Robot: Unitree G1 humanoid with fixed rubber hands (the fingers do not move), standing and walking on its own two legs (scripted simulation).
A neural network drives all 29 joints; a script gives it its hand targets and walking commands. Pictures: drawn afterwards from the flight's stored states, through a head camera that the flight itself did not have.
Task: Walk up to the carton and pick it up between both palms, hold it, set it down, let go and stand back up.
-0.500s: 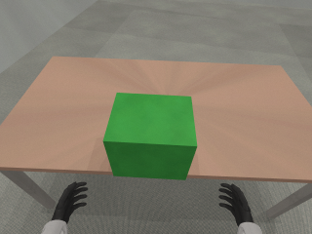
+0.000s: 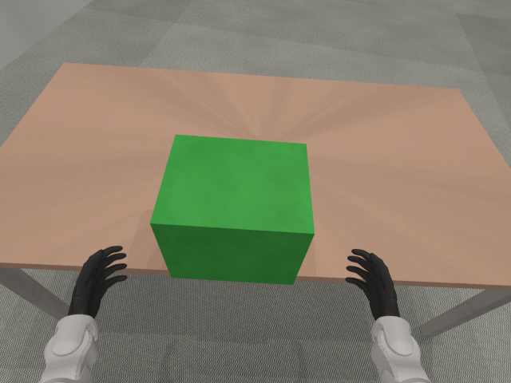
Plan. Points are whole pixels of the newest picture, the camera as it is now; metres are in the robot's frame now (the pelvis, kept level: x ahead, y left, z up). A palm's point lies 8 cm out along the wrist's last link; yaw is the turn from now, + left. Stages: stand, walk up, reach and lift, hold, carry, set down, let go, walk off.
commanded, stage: reach and lift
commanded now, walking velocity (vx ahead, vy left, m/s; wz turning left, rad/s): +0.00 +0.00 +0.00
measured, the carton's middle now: (236, 212) +0.45 +0.06 -0.06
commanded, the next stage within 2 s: none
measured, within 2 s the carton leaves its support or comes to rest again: neither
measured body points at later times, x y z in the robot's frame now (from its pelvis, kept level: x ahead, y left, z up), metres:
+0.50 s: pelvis +0.01 +0.01 +0.02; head +0.06 +0.03 +0.46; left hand +0.35 +0.28 +0.01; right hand +0.36 -0.18 +0.02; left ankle +0.00 +0.11 -0.72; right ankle +0.00 -0.09 -0.72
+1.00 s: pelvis +0.00 +0.02 +0.01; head +0.05 +0.03 +0.46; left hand +0.41 +0.27 +0.07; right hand +0.42 -0.18 +0.07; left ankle +0.00 +0.11 -0.72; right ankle +0.00 -0.09 -0.72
